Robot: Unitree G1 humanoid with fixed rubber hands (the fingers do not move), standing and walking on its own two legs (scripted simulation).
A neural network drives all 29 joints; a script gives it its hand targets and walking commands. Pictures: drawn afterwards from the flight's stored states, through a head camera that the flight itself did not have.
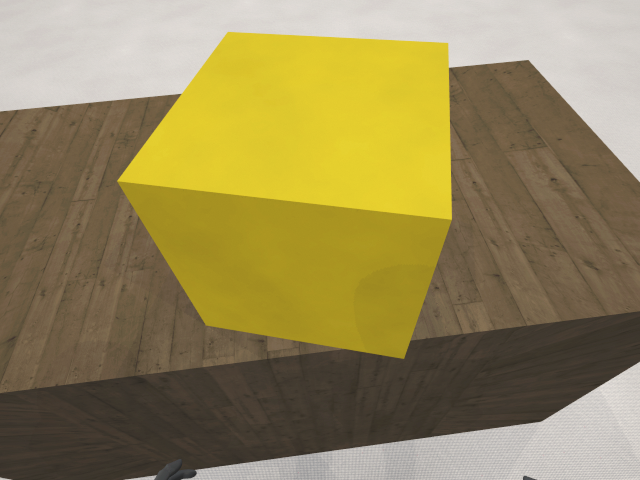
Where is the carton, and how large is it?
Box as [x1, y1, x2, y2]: [117, 32, 451, 358]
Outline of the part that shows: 227,32 117,181 206,325 403,358 451,220 447,43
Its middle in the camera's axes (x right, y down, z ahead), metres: -0.01 -0.05 +0.51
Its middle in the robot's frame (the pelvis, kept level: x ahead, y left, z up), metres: +0.44 +0.03 +0.10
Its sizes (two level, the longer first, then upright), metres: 0.286 0.282 0.284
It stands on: a pedestal, 0.72 m high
